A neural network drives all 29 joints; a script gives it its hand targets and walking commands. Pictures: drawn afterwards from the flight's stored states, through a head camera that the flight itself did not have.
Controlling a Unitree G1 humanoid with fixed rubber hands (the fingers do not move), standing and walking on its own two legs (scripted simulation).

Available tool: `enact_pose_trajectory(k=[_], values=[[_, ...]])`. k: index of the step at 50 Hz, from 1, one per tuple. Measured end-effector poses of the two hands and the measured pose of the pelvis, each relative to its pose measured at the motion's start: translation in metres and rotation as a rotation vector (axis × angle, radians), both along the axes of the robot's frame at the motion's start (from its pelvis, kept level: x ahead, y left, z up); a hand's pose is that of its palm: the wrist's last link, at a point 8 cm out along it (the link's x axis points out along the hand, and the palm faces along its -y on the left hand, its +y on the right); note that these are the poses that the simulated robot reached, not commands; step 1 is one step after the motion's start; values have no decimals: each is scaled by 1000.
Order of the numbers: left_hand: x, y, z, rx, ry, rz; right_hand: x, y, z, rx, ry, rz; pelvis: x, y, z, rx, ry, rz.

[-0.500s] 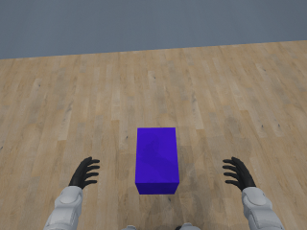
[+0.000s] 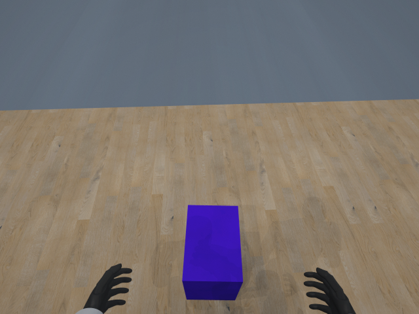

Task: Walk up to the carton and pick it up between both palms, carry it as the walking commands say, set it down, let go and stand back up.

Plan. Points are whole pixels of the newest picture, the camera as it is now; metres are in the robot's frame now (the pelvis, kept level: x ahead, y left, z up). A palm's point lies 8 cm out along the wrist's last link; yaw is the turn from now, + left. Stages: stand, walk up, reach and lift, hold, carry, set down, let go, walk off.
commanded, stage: let go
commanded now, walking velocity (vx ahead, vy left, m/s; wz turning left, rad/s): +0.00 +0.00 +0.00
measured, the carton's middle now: (211, 253) +0.46 +0.00 -0.63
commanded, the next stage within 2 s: stand in 0.14 s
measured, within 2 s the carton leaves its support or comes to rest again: neither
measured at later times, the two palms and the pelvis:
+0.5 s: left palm out of the picture +0.11 +0.26 -0.12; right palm out of the picture +0.10 -0.24 -0.11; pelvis +0.04 +0.01 -0.01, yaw -1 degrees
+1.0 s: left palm out of the picture +0.00 +0.24 -0.15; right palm out of the picture -0.01 -0.21 -0.15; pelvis +0.02 +0.02 -0.01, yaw -2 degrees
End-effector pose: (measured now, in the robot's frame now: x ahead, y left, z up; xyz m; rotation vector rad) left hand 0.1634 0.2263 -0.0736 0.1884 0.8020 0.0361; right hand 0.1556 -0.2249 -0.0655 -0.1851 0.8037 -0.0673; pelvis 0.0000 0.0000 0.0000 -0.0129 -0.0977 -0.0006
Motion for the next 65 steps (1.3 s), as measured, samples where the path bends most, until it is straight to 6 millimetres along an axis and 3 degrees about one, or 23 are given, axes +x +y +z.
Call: enact_pose_trajectory(k=[10, 18, 22, 28, 37, 51, 65], values=[[8, 7, -3, 7, -23, 26, 2, -2, -1, -27, -11, -38, 11, 4, -1, -3, 37, -7], [-11, 22, -20, 32, -57, 82, -22, -15, -26, -63, -28, -95, 38, 10, -8, 4, 91, -8], [-29, 28, -32, 32, -15, 111, -40, -15, -40, -54, 22, -118, 42, 12, -10, 7, 97, -14], [-73, 35, -52, 46, 137, 139, -78, -11, -58, -41, 150, -156, 41, 14, -10, 9, 113, -23], [-131, 30, -68, 42, 327, 165, -130, -4, -73, -33, 333, -192, 33, 16, -10, 14, 126, -31], [-171, 9, -79, 8, 431, 174, -164, 18, -86, 20, 411, -196, 15, 16, -10, 17, 96, -29], [-222, 0, -80, 0, 545, 190, -217, 22, -89, 31, 532, -211, -11, 14, -8, 21, 80, -30]])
